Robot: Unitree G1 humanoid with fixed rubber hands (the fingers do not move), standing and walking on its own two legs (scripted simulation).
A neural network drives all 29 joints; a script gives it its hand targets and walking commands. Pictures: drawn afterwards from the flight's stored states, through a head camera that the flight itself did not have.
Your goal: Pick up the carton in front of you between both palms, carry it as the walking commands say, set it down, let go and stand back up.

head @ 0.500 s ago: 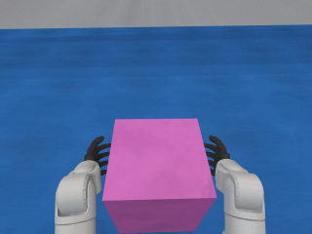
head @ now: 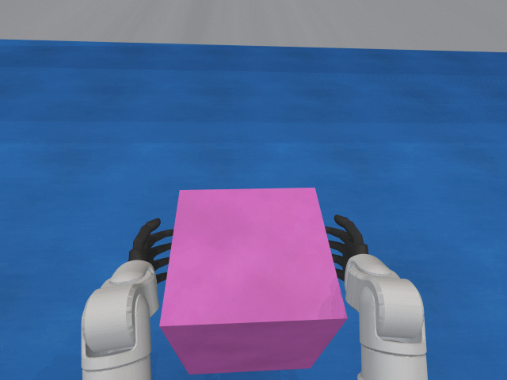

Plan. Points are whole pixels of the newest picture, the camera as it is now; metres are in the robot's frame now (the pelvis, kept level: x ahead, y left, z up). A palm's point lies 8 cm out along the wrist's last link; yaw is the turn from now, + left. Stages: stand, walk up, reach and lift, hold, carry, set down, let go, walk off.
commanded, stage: carry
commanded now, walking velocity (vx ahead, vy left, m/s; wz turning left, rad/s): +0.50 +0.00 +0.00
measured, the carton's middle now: (249, 285) +0.28 +0.00 +0.02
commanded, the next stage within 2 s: none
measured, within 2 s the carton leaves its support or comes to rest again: neither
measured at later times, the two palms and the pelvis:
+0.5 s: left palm (187, 138) +0.59 +0.13 +0.09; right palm (321, 140) +0.60 -0.17 +0.08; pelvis +0.33 -0.03 +0.00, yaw +2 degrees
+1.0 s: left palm (188, 84) +0.83 +0.15 +0.10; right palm (297, 83) +0.83 -0.15 +0.11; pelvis +0.56 +0.00 +0.01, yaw +0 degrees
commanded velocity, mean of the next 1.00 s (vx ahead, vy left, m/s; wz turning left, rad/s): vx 0.23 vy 0.00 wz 0.00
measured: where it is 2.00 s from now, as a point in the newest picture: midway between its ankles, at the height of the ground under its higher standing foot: (242, 324)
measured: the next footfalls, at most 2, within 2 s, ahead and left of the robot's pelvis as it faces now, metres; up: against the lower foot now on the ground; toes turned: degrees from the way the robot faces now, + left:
right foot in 0.44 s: +0.49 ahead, -0.11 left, +0.00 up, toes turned -15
left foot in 0.82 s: +0.64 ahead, +0.11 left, +0.00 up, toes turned -24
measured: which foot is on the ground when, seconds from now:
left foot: down 0.00-0.46, up 0.48-0.80, down 0.82-1.00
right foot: up 0.00-0.42, down 0.44-1.00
